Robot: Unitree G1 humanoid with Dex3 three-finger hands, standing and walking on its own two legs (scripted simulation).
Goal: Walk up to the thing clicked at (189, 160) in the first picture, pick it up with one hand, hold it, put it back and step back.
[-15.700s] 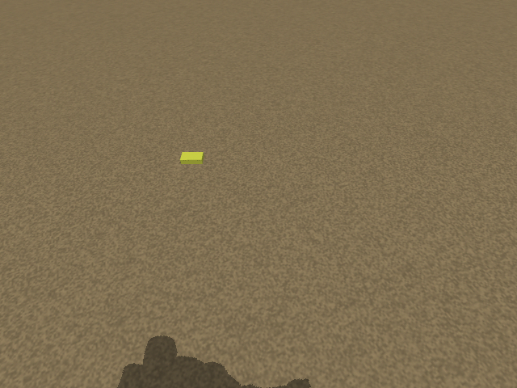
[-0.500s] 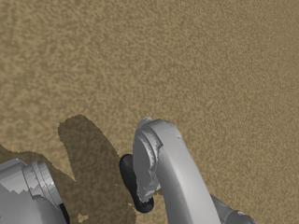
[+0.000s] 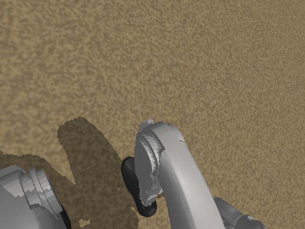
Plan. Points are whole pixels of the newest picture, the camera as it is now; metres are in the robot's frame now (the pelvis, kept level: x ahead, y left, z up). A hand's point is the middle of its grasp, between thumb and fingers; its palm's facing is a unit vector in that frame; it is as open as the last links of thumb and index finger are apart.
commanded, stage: close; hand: left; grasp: from above
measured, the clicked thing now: out of the picture +0.43 +0.33 -0.28
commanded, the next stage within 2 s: settle in 0.22 s
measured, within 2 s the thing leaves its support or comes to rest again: leaves its support in 0.62 s
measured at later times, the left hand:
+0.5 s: hand out of the picture +0.42 +0.33 -0.25, palm faces -0.44 -0.15 -0.89, open 9.7 cm
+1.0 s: hand out of the picture +0.41 +0.34 -0.17, palm faces -0.44 -0.10 -0.89, open 9.7 cm
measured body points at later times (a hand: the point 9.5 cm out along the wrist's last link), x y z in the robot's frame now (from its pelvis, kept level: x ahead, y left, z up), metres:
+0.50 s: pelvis +0.00 +0.00 +0.00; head +0.27 +0.13 +0.34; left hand +0.44 +0.33 -0.20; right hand +0.07 -0.26 -0.06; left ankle +0.06 +0.13 -0.26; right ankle +0.11 -0.12 -0.26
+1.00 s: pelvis +0.00 +0.00 +0.01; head +0.23 +0.10 +0.39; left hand +0.43 +0.34 -0.12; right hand +0.12 -0.26 -0.08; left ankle +0.06 +0.13 -0.26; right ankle +0.11 -0.12 -0.26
